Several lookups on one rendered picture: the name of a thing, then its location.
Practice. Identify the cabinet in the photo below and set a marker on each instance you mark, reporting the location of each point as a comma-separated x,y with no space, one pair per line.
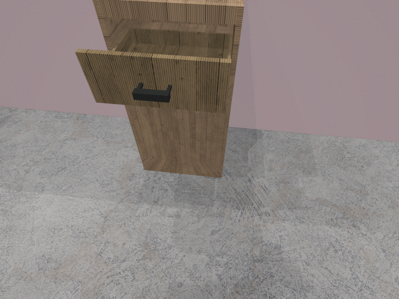
171,140

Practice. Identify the handle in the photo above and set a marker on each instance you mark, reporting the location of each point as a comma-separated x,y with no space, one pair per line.
140,93

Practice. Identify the drawer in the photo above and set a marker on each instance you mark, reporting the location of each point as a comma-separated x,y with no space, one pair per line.
196,64

